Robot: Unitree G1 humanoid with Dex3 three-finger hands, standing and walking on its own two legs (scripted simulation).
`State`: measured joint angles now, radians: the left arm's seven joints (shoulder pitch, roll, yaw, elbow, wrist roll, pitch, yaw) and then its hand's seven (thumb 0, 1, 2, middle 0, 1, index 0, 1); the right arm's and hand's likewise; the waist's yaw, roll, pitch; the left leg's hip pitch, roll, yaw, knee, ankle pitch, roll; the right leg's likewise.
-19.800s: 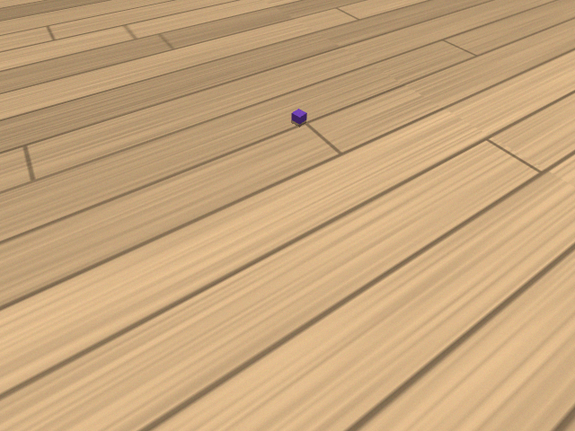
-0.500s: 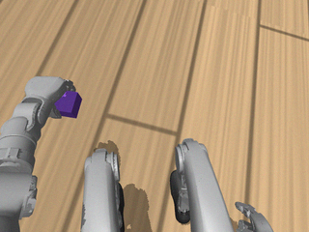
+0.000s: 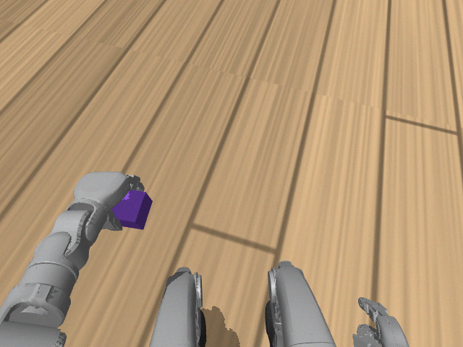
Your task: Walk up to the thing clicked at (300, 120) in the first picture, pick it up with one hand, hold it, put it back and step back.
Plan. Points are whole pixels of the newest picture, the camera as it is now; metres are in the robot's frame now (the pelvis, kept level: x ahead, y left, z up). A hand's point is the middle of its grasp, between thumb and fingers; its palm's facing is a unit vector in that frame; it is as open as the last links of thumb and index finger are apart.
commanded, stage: lift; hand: left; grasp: from above
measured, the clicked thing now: (128, 208) +0.39 +0.22 -0.10
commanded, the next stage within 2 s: hold in 0.64 s
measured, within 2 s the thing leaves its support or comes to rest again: neither
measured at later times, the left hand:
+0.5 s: hand (91, 186) +0.37 +0.23 +0.05, palm faces -0.45 -0.03 -0.89, open 9.0 cm
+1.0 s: hand (79, 164) +0.38 +0.22 +0.10, palm faces -0.47 -0.01 -0.88, open 9.0 cm
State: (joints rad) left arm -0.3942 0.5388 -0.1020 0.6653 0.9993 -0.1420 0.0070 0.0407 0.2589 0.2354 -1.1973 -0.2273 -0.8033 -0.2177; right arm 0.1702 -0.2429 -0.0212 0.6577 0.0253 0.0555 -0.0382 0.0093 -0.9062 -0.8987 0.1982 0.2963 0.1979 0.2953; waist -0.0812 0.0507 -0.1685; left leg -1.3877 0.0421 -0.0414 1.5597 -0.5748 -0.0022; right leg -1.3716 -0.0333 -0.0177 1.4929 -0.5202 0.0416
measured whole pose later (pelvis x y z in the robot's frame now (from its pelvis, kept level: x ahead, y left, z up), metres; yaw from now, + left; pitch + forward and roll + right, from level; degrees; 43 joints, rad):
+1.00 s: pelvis +0.06 +0.00 +0.15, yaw -1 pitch +8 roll -1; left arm -0.29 0.45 -0.19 0.71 1.02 -0.13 -0.01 0.04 0.28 0.21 -1.17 -0.25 -0.79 -0.19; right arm 0.23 -0.24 -0.04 0.70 0.04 0.04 -0.06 0.01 -0.91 -0.90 0.20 0.30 0.20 0.30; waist -0.02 0.03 -0.08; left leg -0.55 0.04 0.03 0.79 -0.38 0.00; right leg -0.56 -0.03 0.01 0.74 -0.32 0.04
